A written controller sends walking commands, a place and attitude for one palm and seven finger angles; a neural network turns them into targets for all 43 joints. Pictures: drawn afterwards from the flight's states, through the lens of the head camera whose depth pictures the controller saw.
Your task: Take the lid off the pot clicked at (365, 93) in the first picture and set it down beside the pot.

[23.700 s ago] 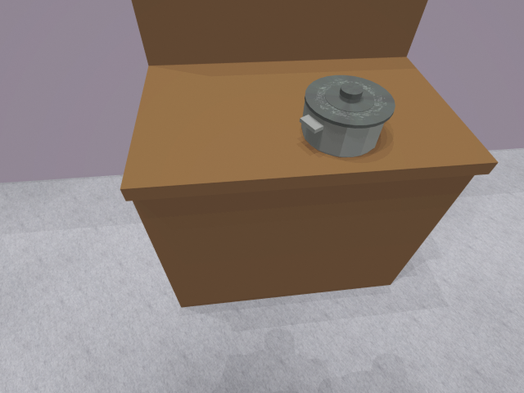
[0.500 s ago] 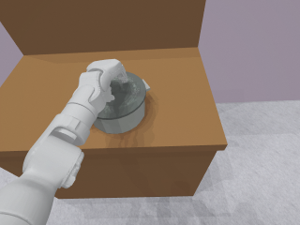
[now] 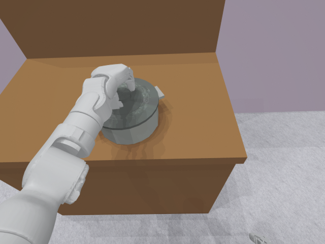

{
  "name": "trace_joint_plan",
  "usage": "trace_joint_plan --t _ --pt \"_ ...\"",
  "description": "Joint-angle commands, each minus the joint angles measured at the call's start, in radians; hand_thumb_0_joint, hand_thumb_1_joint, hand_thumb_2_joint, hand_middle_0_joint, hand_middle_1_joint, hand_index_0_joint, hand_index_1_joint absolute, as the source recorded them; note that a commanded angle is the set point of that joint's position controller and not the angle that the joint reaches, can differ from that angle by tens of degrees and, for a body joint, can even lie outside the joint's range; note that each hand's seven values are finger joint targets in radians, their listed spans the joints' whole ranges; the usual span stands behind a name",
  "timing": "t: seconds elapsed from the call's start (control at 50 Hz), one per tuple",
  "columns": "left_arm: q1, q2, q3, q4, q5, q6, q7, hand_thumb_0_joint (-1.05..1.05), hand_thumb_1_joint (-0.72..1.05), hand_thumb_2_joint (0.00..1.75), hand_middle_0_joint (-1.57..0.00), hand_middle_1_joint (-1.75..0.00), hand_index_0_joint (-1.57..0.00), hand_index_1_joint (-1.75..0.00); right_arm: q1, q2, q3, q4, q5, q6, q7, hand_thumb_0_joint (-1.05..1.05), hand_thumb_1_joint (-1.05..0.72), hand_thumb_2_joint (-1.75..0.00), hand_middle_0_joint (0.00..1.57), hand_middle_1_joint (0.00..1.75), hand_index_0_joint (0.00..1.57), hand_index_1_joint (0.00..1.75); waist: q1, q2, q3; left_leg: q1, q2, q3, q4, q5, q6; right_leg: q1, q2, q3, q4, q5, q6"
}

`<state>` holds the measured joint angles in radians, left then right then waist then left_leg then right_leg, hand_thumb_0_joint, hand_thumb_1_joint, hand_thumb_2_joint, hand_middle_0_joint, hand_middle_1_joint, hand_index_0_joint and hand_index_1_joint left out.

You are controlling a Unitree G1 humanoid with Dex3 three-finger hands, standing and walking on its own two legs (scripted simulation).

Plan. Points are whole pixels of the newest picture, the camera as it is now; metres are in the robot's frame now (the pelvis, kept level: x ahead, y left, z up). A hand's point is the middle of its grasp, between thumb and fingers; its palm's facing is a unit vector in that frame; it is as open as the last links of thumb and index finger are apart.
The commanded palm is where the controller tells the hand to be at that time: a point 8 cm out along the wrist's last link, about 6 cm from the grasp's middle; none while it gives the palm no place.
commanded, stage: close the fingers and squeeze the knob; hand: left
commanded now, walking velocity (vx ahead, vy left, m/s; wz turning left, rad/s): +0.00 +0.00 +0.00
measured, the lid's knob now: (122, 95) +0.49 +0.10 +0.09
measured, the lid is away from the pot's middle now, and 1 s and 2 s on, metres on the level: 0.01 0.01 0.01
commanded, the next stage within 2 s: lift the lid straight up in 0.86 s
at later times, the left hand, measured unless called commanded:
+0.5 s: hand (116, 94) +0.47 +0.11 +0.12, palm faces -0.36 -0.07 -0.93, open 8.3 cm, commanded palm +0.47 +0.11 +0.18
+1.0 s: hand (117, 94) +0.47 +0.11 +0.12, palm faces -0.36 -0.05 -0.93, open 8.3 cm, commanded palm +0.47 +0.11 +0.18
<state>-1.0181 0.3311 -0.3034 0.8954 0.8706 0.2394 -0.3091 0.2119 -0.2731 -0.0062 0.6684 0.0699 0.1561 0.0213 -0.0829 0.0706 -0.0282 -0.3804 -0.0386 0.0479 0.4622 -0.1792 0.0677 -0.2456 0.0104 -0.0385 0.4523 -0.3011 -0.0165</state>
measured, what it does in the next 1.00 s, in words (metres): stands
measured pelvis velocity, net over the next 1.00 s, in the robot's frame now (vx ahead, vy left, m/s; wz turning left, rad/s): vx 0.00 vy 0.00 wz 0.01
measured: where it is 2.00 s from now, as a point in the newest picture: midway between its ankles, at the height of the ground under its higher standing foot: outside the picture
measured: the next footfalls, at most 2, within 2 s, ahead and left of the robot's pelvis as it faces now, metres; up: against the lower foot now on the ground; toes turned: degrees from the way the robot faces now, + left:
none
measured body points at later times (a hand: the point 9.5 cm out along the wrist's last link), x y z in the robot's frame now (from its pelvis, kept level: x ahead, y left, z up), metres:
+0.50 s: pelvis +0.00 +0.00 +0.00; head +0.04 -0.02 +0.45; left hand +0.48 +0.11 +0.17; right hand +0.08 -0.25 -0.14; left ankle +0.03 +0.08 -0.74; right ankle -0.05 -0.11 -0.74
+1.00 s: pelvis +0.00 +0.00 +0.00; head +0.04 -0.02 +0.45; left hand +0.48 +0.11 +0.17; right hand +0.08 -0.26 -0.14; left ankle +0.03 +0.08 -0.74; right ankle -0.05 -0.11 -0.74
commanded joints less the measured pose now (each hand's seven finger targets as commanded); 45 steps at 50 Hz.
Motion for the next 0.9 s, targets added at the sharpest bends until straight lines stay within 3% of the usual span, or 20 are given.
trace_joint_plan --t 0.0,0.02,0.14,0.16,0.22,0.26,0.32,0.34,0.4,0.42,0.44,0.48,0.54,0.58,0.6,0.66,0.76,0.78,0.8,0.88 --pt "-0.492 0.215 0.084 -0.167 0.027 0.003 0.037 0.0 0.17 0.95 -0.63 -0.99 -0.63 -0.99 -0.016 -0.13 -0.044 -0.11 -0.006 -0.021 -0.005 0.0 -0.9 -0.9 0.2 0.3 0.2 0.3 0.001 -0.091 -0.382 0.348 -0.008 -0.073 0.017 0.263 0.02 -0.042 0.03 0.017 -0.036 0.434 -0.026" --pt "-0.507 0.232 0.097 -0.191 0.024 0.003 0.04 0.0 0.19 0.94 -0.63 -0.99 -0.63 -0.99 -0.012 -0.132 -0.045 -0.111 -0.006 -0.019 -0.006 0.0 -0.9 -0.9 0.2 0.3 0.2 0.3 0.0 -0.101 -0.413 0.359 -0.007 -0.075 0.016 0.274 0.02 -0.023 0.031 0.017 -0.035 0.443 -0.024" --pt "-0.529 0.198 0.067 -0.181 0.032 0.015 0.043 0.0 0.26 0.88 -0.67 -1.02 -0.67 -1.02 -0.009 -0.129 -0.047 -0.105 -0.005 -0.017 -0.005 0.0 -0.9 -0.9 0.2 0.3 0.2 0.3 -0.008 -0.082 -0.395 0.366 -0.004 -0.08 0.017 0.265 0.018 -0.06 0.036 0.01 -0.037 0.415 -0.025" --pt "-0.512 0.217 0.085 -0.168 0.032 0.015 0.044 0.0 0.28 0.87 -0.68 -1.02 -0.68 -1.02 -0.004 -0.132 -0.045 -0.106 -0.004 -0.017 -0.005 0.0 -0.9 -0.9 0.2 0.3 0.2 0.3 -0.003 -0.103 -0.399 0.36 -0.002 -0.087 0.013 0.269 0.017 -0.051 0.038 0.008 -0.035 0.407 -0.026" --pt "-0.51 0.193 0.074 -0.206 0.024 0.008 0.041 0.0 0.32 0.84 -0.71 -1.03 -0.71 -1.03 -0.008 -0.129 -0.049 -0.114 -0.009 -0.02 -0.002 0.0 -0.9 -0.9 0.2 0.3 0.2 0.3 0.0 -0.094 -0.433 0.387 -0.004 -0.088 0.023 0.316 0.019 -0.041 0.036 0.01 -0.031 0.445 -0.025" --pt "-0.508 0.204 0.078 -0.173 0.024 0.014 0.042 0.0 0.3 0.88 -0.71 -1.03 -0.68 -1.01 -0.005 -0.132 -0.046 -0.104 -0.006 -0.017 -0.004 0.0 -0.9 -0.9 0.2 0.3 0.2 0.3 -0.007 -0.114 -0.4 0.365 -0.004 -0.08 0.019 0.287 0.019 -0.046 0.036 0.011 -0.037 0.439 -0.023" --pt "-0.523 0.166 0.043 -0.126 0.02 0.027 0.038 0.0 0.3 0.92 -0.72 -1.03 -0.66 -0.99 0.0 -0.135 -0.045 -0.094 -0.002 -0.013 -0.007 0.0 -0.9 -0.9 0.2 0.3 0.2 0.3 -0.02 -0.141 -0.353 0.331 -0.005 -0.077 0.009 0.236 0.021 -0.071 0.037 0.007 -0.045 0.4 -0.02" --pt "-0.536 0.184 0.055 -0.114 0.022 0.031 0.041 0.0 0.31 0.93 -0.72 -1.03 -0.66 -0.99 0.005 -0.137 -0.044 -0.088 -0.001 -0.014 -0.008 0.0 -0.9 -0.9 0.2 0.3 0.2 0.3 -0.019 -0.129 -0.342 0.323 -0.005 -0.079 0.003 0.214 0.019 -0.077 0.038 0.007 -0.046 0.374 -0.022" --pt "-0.549 0.181 0.054 -0.105 0.03 0.029 0.039 0.0 0.33 0.94 -0.74 -1.04 -0.66 -0.99 0.011 -0.139 -0.043 -0.085 -0.005 -0.016 -0.011 0.0 -0.9 -0.9 0.2 0.3 0.2 0.3 -0.02 -0.109 -0.368 0.34 -0.003 -0.084 0.009 0.231 0.019 -0.086 0.037 0.006 -0.038 0.371 -0.027" --pt "-0.578 0.154 0.027 -0.123 0.032 0.029 0.038 0.0 0.33 0.95 -0.74 -1.04 -0.66 -0.99 0.008 -0.136 -0.044 -0.086 -0.006 -0.017 -0.01 0.0 -0.9 -0.9 0.2 0.3 0.2 0.3 -0.026 -0.089 -0.378 0.357 -0.004 -0.088 0.009 0.224 0.017 -0.099 0.037 0.006 -0.04 0.356 -0.026" --pt "-0.562 0.175 0.053 -0.096 0.035 0.03 0.041 0.0 0.34 0.95 -0.75 -1.04 -0.67 -0.99 0.018 -0.136 -0.045 -0.081 -0.008 -0.019 -0.011 0.0 -0.9 -0.9 0.2 0.3 0.2 0.3 -0.022 -0.087 -0.38 0.362 -0.003 -0.091 0.009 0.224 0.016 -0.102 0.039 0.004 -0.041 0.344 -0.029" --pt "-0.564 0.13 0.028 -0.111 0.026 0.023 0.034 0.0 0.36 0.96 -0.76 -1.05 -0.68 -0.99 0.016 -0.132 -0.047 -0.089 -0.01 -0.021 -0.011 0.0 -0.9 -0.9 0.2 0.3 0.2 0.3 -0.024 -0.099 -0.396 0.361 -0.003 -0.093 0.015 0.24 0.019 -0.103 0.036 0.004 -0.04 0.356 -0.03" --pt "-0.586 0.148 0.035 -0.111 0.029 0.023 0.036 0.0 0.38 0.98 -0.78 -1.05 -0.69 -1.0 0.026 -0.137 -0.049 -0.079 -0.01 -0.021 -0.01 0.0 -0.9 -0.9 0.2 0.3 0.2 0.3 -0.029 -0.094 -0.407 0.38 0.0 -0.096 0.013 0.237 0.017 -0.104 0.04 0.004 -0.04 0.351 -0.028" --pt "-0.593 0.104 0.011 -0.1 0.018 0.023 0.03 0.0 0.4 0.99 -0.8 -1.06 -0.7 -1.01 0.029 -0.136 -0.051 -0.078 -0.013 -0.024 -0.012 0.0 -0.9 -0.9 0.2 0.3 0.2 0.3 -0.035 -0.11 -0.402 0.368 -0.002 -0.096 0.017 0.242 0.02 -0.114 0.039 0.001 -0.041 0.356 -0.029" --pt "-0.597 0.146 0.037 -0.099 0.024 0.025 0.033 0.0 0.4 0.99 -0.8 -1.06 -0.71 -1.01 0.031 -0.14 -0.051 -0.075 -0.011 -0.024 -0.012 0.0 -0.9 -0.9 0.2 0.3 0.2 0.3 -0.033 -0.117 -0.397 0.367 -0.001 -0.095 0.015 0.229 0.02 -0.103 0.04 0.006 -0.044 0.356 -0.026" --pt "-0.608 0.126 0.023 -0.136 0.015 0.02 0.034 0.0 0.43 1.01 -0.82 -1.07 -0.72 -1.03 0.027 -0.134 -0.051 -0.083 -0.013 -0.031 -0.01 0.0 -0.9 -0.9 0.2 0.3 0.2 0.3 -0.028 -0.103 -0.429 0.389 -0.006 -0.099 0.012 0.239 0.02 -0.09 0.04 0.005 -0.042 0.367 -0.027" --pt "-0.578 0.113 0.016 -0.119 0.009 0.02 0.03 0.0 0.48 1.03 -0.85 -1.08 -0.75 -1.04 0.028 -0.136 -0.052 -0.077 -0.009 -0.03 -0.008 0.0 -0.9 -0.9 0.2 0.3 0.2 0.3 -0.032 -0.11 -0.376 0.373 -0.004 -0.09 0.01 0.233 0.021 -0.104 0.041 0.004 -0.049 0.37 -0.025" --pt "-0.595 0.112 0.021 -0.163 0.003 0.011 0.027 0.0 0.49 1.03 -0.85 -1.08 -0.75 -1.04 0.026 -0.135 -0.055 -0.083 -0.013 -0.033 -0.008 0.0 -0.9 -0.9 0.2 0.3 0.2 0.3 -0.028 -0.109 -0.409 0.385 -0.006 -0.092 0.017 0.263 0.024 -0.088 0.038 0.005 -0.046 0.399 -0.027" --pt "-0.566 0.154 0.049 -0.135 0.011 0.013 0.029 0.0 0.5 1.03 -0.86 -1.08 -0.75 -1.05 0.027 -0.138 -0.053 -0.083 -0.013 -0.033 -0.008 0.0 -0.9 -0.9 0.2 0.3 0.2 0.3 -0.022 -0.112 -0.406 0.382 -0.007 -0.092 0.018 0.263 0.024 -0.077 0.04 0.008 -0.044 0.403 -0.026" --pt "-0.55 0.129 0.034 -0.144 0.004 0.009 0.028 0.0 0.54 1.05 -0.87 -1.09 -0.77 -1.05 0.023 -0.136 -0.051 -0.086 -0.011 -0.032 -0.006 0.0 -0.9 -0.9 0.2 0.3 0.2 0.3 -0.021 -0.112 -0.4 0.375 -0.006 -0.092 0.014 0.271 0.022 -0.075 0.038 0.006 -0.046 0.405 -0.028"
